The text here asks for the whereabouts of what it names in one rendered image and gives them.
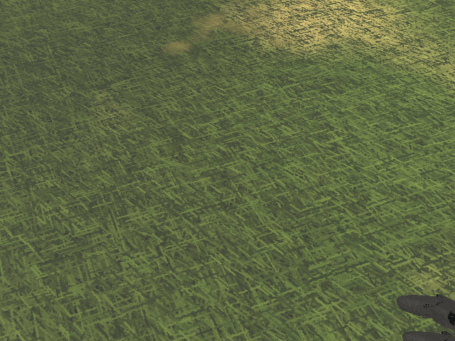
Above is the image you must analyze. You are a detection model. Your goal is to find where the right robot hand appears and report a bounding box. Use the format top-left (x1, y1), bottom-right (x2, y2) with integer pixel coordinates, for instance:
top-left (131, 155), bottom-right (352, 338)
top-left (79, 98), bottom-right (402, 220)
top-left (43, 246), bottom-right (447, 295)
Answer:
top-left (397, 294), bottom-right (455, 341)

